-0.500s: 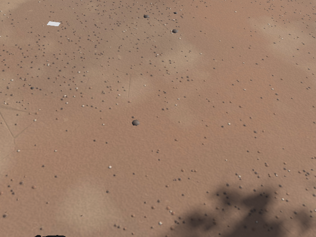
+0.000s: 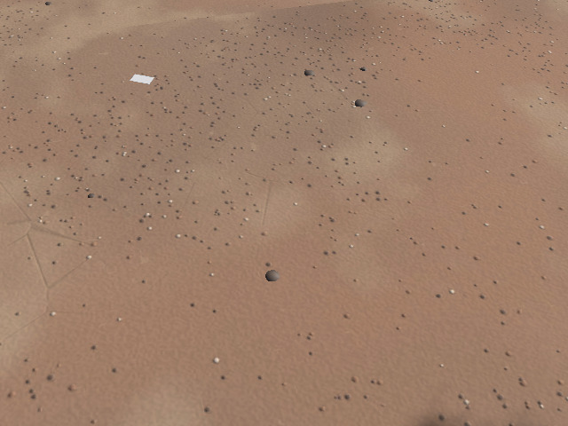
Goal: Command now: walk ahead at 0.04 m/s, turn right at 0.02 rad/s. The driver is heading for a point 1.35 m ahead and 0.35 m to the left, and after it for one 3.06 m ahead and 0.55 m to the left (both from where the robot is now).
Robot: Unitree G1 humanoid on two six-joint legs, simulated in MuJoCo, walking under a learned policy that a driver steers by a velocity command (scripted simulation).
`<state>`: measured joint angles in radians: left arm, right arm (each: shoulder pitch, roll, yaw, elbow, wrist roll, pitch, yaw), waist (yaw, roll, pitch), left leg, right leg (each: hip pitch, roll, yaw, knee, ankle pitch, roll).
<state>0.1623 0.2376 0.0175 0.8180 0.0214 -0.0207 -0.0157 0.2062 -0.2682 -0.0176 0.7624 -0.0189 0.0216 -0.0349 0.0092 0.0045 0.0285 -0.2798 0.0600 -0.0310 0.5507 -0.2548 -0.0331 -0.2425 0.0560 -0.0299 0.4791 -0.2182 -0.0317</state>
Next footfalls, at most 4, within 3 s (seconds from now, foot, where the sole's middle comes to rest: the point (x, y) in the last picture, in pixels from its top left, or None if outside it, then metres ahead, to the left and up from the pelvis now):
1.30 right None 0.45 -0.09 -0.77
1.84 left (228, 335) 0.75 0.16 -0.77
2.34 right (274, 237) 1.07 0.05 -0.77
2.86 left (150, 215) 1.15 0.43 -0.77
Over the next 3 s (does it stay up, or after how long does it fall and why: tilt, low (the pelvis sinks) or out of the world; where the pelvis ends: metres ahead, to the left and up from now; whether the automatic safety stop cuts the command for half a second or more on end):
stays up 1.14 0.31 0.00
